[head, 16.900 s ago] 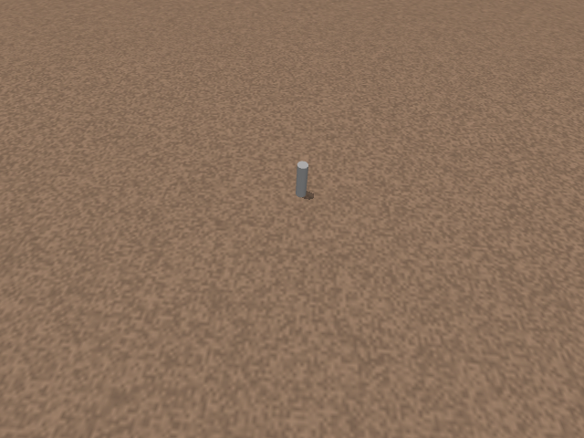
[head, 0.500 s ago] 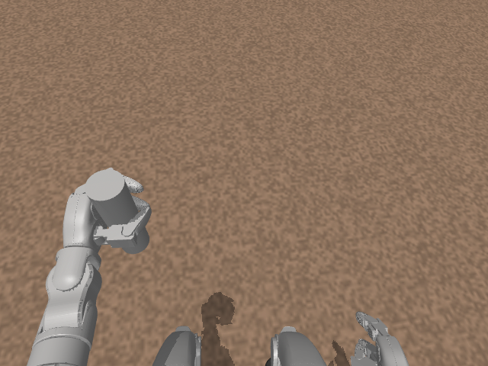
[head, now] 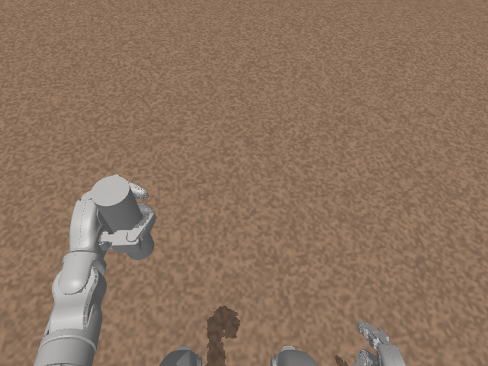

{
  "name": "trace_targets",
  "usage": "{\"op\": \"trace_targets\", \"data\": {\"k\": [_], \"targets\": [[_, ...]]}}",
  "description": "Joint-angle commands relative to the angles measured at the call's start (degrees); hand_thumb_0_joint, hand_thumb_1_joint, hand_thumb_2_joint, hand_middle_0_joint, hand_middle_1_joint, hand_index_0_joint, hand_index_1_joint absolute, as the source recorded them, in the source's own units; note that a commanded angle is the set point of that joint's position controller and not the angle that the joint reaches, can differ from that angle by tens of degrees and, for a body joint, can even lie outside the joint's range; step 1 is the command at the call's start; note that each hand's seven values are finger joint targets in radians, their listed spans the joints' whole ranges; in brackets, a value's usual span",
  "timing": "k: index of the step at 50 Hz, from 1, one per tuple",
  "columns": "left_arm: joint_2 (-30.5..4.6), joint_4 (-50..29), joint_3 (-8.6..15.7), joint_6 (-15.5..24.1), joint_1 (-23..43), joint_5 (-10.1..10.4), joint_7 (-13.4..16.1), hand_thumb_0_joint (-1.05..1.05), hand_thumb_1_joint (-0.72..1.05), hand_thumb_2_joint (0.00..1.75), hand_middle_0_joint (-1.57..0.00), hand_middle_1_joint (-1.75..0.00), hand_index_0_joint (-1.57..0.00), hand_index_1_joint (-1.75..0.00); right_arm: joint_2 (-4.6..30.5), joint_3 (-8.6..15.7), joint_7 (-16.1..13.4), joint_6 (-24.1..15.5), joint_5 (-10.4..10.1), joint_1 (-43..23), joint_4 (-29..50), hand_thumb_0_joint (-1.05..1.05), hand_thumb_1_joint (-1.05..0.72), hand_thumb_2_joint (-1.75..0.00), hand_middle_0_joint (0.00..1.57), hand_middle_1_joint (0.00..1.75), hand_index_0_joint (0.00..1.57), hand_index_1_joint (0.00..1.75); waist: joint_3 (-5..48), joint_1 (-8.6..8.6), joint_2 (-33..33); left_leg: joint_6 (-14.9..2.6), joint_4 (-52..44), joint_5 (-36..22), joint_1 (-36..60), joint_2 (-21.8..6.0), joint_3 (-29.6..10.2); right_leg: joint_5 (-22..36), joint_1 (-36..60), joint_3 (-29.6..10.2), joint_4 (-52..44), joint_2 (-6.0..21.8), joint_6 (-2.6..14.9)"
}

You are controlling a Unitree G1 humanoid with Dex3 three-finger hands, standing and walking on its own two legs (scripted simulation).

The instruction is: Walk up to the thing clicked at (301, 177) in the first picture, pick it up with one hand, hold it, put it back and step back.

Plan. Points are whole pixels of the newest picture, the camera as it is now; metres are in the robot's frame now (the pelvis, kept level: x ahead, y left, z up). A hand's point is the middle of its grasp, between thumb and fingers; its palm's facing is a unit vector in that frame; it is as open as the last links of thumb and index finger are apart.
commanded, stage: hold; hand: left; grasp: from the side
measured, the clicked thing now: (127, 223) +0.33 +0.19 +0.02
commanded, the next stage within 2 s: none
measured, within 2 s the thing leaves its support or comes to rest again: neither
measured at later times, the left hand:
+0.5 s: hand (131, 219) +0.32 +0.17 +0.06, palm faces +0.06 -1.00 +0.00, open 6.7 cm
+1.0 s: hand (130, 217) +0.32 +0.17 +0.06, palm faces +0.06 -1.00 +0.01, open 6.7 cm
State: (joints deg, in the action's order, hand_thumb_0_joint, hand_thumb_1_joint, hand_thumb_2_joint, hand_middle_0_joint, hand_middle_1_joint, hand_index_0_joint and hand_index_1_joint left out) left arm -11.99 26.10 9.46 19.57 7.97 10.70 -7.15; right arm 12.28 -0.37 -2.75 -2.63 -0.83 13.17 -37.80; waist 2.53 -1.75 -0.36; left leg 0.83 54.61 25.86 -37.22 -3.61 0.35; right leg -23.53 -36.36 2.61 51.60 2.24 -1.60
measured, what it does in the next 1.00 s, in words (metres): stands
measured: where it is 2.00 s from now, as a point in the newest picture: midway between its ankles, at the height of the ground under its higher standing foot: outside the picture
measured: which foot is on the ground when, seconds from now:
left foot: down 0.00-1.00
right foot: down 0.00-1.00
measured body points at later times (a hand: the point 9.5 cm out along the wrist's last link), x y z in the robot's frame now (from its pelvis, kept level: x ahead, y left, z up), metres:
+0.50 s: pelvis +0.00 +0.00 +0.01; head +0.04 +0.01 +0.46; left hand +0.31 +0.22 +0.06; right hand +0.13 -0.25 -0.09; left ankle +0.02 +0.12 -0.69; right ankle +0.02 -0.14 -0.69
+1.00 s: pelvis +0.00 +0.00 +0.02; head +0.03 +0.00 +0.47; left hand +0.31 +0.22 +0.06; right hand +0.13 -0.25 -0.09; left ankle +0.02 +0.12 -0.69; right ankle +0.02 -0.14 -0.69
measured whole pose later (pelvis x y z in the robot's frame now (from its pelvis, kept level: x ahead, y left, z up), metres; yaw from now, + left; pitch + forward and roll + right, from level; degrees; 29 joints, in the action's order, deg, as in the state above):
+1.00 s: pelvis +0.00 +0.00 +0.02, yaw +0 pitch +4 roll -1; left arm -11.1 28.2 9.1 20.5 8.2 10.5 -7.2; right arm 12.3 -0.2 -2.2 -2.5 -0.8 13.3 -38.7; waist 0.7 -1.3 -0.2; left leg 1.0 47.0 22.4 -29.0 -3.3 0.8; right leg -20.4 -28.5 2.5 44.6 2.3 -1.4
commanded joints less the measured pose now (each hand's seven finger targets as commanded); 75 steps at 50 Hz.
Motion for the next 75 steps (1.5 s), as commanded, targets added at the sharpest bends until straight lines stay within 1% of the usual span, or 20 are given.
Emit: {"op": "trace_targets", "data": {"k": [1, 5, 11, 21, 25, 26, 32, 34, 42, 46, 51, 54, 55, 56, 58, 60, 61, 65, 69, 75], "targets": [[-8.2, -15.5, 3.2, 6.1, 17.6, 1.3, 0.1, 0.0, 0.46, 1.2, -1.29, -1.38, -1.32, -1.37, 8.0, 3.2, -0.7, -2.1, 0.3, -0.3, 6.4, 0.0, -0.91, -0.9, 0.2, 0.3, 0.2, 0.3, 19.5, 0.5, -3.7, -0.13, -9.5, -17.0, 11.9, 2.2, -0.8, 16.2, 9.3, 0.6, -6.6, -2.6, 2.4], [-8.0, -16.0, 3.0, 6.4, 18.9, 1.2, 0.1, 0.0, 0.47, 1.19, -1.3, -1.37, -1.32, -1.36, 7.7, 3.0, -0.6, -2.0, 0.4, -1.2, 6.6, 0.0, -0.91, -0.9, 0.2, 0.3, 0.2, 0.3, 17.0, 0.32, -2.4, -0.58, -10.4, -13.2, 10.5, 2.5, -0.4, 13.9, 9.9, 0.1, -8.4, -2.4, 2.04], [-7.3, -15.0, 2.9, 6.3, 17.3, 1.2, 0.4, 0.0, 0.48, 1.18, -1.28, -1.36, -1.3, -1.34, 8.0, 3.1, -0.8, -1.9, 0.4, -0.7, 6.5, 0.0, -0.9, -0.9, 0.2, 0.3, 0.2, 0.3, 18.1, 0.22, -1.3, -0.56, -11.0, -16.7, 12.7, 2.4, -0.3, 17.2, 12.7, 0.2, -8.8, -2.4, 2.01], [-7.9, -16.3, 2.5, 6.7, 19.7, 0.7, 0.6, 0.0, 0.51, 1.19, -1.29, -1.37, -1.31, -1.36, 7.7, 3.0, -0.5, -1.9, 0.4, -2.5, 6.9, 0.0, -0.9, -0.89, 0.2, 0.3, 0.2, 0.3, 14.7, 0.27, -2.6, -0.66, -13.6, -10.6, 12.6, 2.8, 0.0, 11.8, 12.2, 0.0, -11.5, -2.3, 1.95], [-8.1, -15.7, 2.9, 6.5, 18.4, 0.8, 0.5, 0.0, 0.51, 1.19, -1.29, -1.37, -1.31, -1.36, 7.9, 3.2, -0.5, -1.9, 0.5, -1.8, 6.6, 0.0, -0.9, -0.9, 0.2, 0.3, 0.2, 0.3, 16.7, 0.38, -2.2, -0.56, -13.7, -13.4, 13.9, 2.6, -0.3, 14.1, 13.9, 0.4, -11.3, -2.4, 2.0], [-6.6, -15.3, 1.3, 6.2, 18.1, 0.8, 0.3, 0.0, 0.5, 1.2, -1.3, -1.38, -1.32, -1.36, 7.9, 3.2, -0.4, -2.1, 0.3, -1.8, 6.8, 0.0, -0.9, -0.9, 0.2, 0.3, 0.2, 0.3, 16.2, 0.1, -1.8, -0.49, -14.1, -13.9, 14.3, 2.5, -0.4, 14.6, 13.8, 0.5, -11.3, -2.6, 2.07], [-6.4, -13.4, 1.6, 5.8, 19.1, 1.1, 0.2, 0.0, 0.49, 1.21, -1.3, -1.39, -1.32, -1.37, 7.6, 2.8, -0.7, -2.0, 0.2, -2.2, 6.3, 0.0, -0.9, -0.9, 0.2, 0.3, 0.2, 0.3, 13.1, -0.12, -0.6, -0.86, -14.4, -12.8, 13.4, 2.8, 0.3, 14.2, 13.5, -0.1, -13.0, -2.2, 1.78], [-8.2, -15.1, 2.8, 6.3, 21.4, 0.9, 0.3, 0.0, 0.49, 1.22, -1.29, -1.38, -1.31, -1.37, 8.0, 3.2, -0.4, -2.3, 0.3, -2.0, 6.0, 0.0, -0.89, -0.9, 0.2, 0.3, 0.2, 0.3, 14.1, 0.21, -2.1, -0.57, -15.1, -12.2, 14.1, 2.5, -0.3, 13.0, 13.0, 0.4, -12.3, -2.5, 2.09], [-6.5, -13.6, 1.4, 6.5, 19.6, 0.9, 0.1, 0.0, 0.49, 1.23, -1.31, -1.4, -1.33, -1.39, 7.8, 3.0, -0.2, -2.3, 0.3, -2.1, 6.2, 0.0, -0.9, -0.9, 0.2, 0.3, 0.2, 0.3, 13.9, 0.17, -1.7, -0.56, -15.4, -13.6, 14.8, 2.7, -0.1, 14.3, 14.1, 0.4, -12.9, -2.4, 2.04], [-8.4, -14.5, 3.5, 7.0, 19.4, 1.0, 0.4, 0.0, 0.49, 1.22, -1.3, -1.39, -1.32, -1.38, 7.8, 3.1, -0.2, -2.3, 0.3, -2.0, 6.2, 0.0, -0.9, -0.9, 0.2, 0.3, 0.2, 0.3, 16.5, 1.09, -1.9, -0.57, -15.3, -14.3, 15.3, 2.8, 0.0, 14.8, 15.8, 0.2, -12.9, -2.2, 2.01], [-6.6, -12.0, 1.8, 6.9, 20.1, 0.9, 0.1, 0.0, 0.52, 1.23, -1.29, -1.39, -1.31, -1.38, 8.1, 3.2, -0.2, -2.4, 0.4, -1.7, 5.9, 0.0, -0.89, -0.9, 0.2, 0.3, 0.2, 0.3, 15.1, -0.14, -1.0, -0.73, -15.0, -14.5, 14.9, 2.6, 0.1, 15.5, 14.6, 0.0, -12.9, -2.3, 1.95], [-8.3, -13.1, 3.0, 7.4, 22.5, 0.9, -0.1, 0.0, 0.51, 1.23, -1.3, -1.4, -1.32, -1.39, 8.1, 3.2, -0.1, -2.5, 0.5, -1.3, 5.6, 0.0, -0.9, -0.9, 0.2, 0.3, 0.2, 0.3, 15.6, 0.02, -1.9, -0.63, -15.1, -14.6, 15.4, 2.5, -0.3, 15.0, 14.5, 0.3, -12.6, -2.4, 2.04], [-7.3, -14.2, 1.7, 7.6, 22.8, 0.9, -0.4, 0.0, 0.5, 1.23, -1.3, -1.4, -1.33, -1.38, 8.1, 3.2, 0.1, -2.6, 0.4, -1.6, 5.9, 0.0, -0.9, -0.9, 0.2, 0.3, 0.2, 0.3, 14.9, 0.29, -2.8, -0.42, -15.7, -14.1, 15.6, 2.4, -0.5, 14.5, 14.1, 0.5, -12.3, -2.5, 2.18], [-8.6, -14.3, 3.1, 7.7, 22.1, 1.1, -0.3, 0.0, 0.51, 1.22, -1.31, -1.4, -1.33, -1.38, 8.2, 3.3, 0.0, -2.5, 0.3, -1.7, 6.0, 0.0, -0.9, -0.9, 0.2, 0.3, 0.2, 0.3, 16.7, 0.81, -3.1, -0.45, -15.4, -14.6, 16.3, 2.6, -0.2, 15.0, 15.0, 0.3, -12.6, -2.3, 2.15], [-6.1, -12.3, 1.5, 7.3, 19.8, 1.4, -0.5, 0.0, 0.49, 1.23, -1.3, -1.4, -1.32, -1.38, 7.9, 3.1, -0.1, -2.4, 0.3, -2.0, 6.3, 0.0, -0.9, -0.9, 0.2, 0.3, 0.2, 0.3, 15.1, 0.49, -1.0, -0.61, -15.1, -15.2, 15.3, 2.7, -0.1, 15.7, 15.6, 0.3, -13.0, -2.4, 1.96], [-7.7, -11.7, 3.1, 7.1, 19.3, 1.3, -0.2, 0.0, 0.49, 1.24, -1.31, -1.4, -1.33, -1.39, 7.7, 3.1, -0.1, -2.6, 0.3, -1.9, 5.7, 0.0, -0.9, -0.9, 0.2, 0.3, 0.2, 0.3, 14.8, 0.74, -1.4, -0.72, -14.7, -16.0, 14.9, 2.9, 0.3, 16.8, 15.5, -0.1, -13.3, -2.1, 1.79], [-6.5, -12.9, 1.6, 7.2, 19.7, 1.3, -0.2, 0.0, 0.48, 1.23, -1.3, -1.4, -1.32, -1.39, 7.9, 3.2, -0.1, -2.4, 0.3, -2.2, 6.0, 0.0, -0.9, -0.9, 0.2, 0.3, 0.2, 0.3, 15.2, 0.45, -0.9, -0.77, -14.8, -15.8, 15.4, 2.9, 0.5, 17.0, 15.8, -0.2, -13.6, -2.1, 1.78], [-6.7, -11.7, 2.0, 6.9, 19.0, 0.9, -0.2, 0.0, 0.46, 1.22, -1.29, -1.39, -1.31, -1.38, 7.8, 3.2, -0.2, -2.3, 0.4, -1.6, 5.5, 0.0, -0.9, -0.9, 0.2, 0.3, 0.2, 0.3, 14.6, 0.22, -0.7, -0.78, -15.1, -16.8, 15.6, 2.7, 0.1, 17.5, 15.1, 0.2, -13.1, -2.4, 1.9], [-8.8, -13.7, 3.8, 7.9, 22.0, 0.7, 0.2, 0.0, 0.51, 1.22, -1.29, -1.39, -1.31, -1.37, 7.8, 3.2, -0.2, -2.0, 0.5, -2.5, 6.0, 0.0, -0.9, -0.9, 0.2, 0.3, 0.2, 0.3, 13.9, 0.81, -2.5, -0.8, -15.7, -12.4, 14.4, 3.0, 0.5, 13.4, 14.5, -0.2, -13.8, -2.1, 1.98], [-7.7, -15.4, 2.4, 8.2, 21.5, 1.1, 0.2, 0.0, 0.5, 1.22, -1.29, -1.39, -1.31, -1.38, 7.9, 3.1, -0.2, -2.5, 0.3, -2.6, 6.3, 0.0, -0.9, -0.9, 0.2, 0.3, 0.2, 0.3, 15.8, 0.63, -3.0, -0.45, -16.4, -12.4, 16.2, 2.6, -0.3, 13.2, 15.3, 0.5, -13.3, -2.5, 2.1]]}}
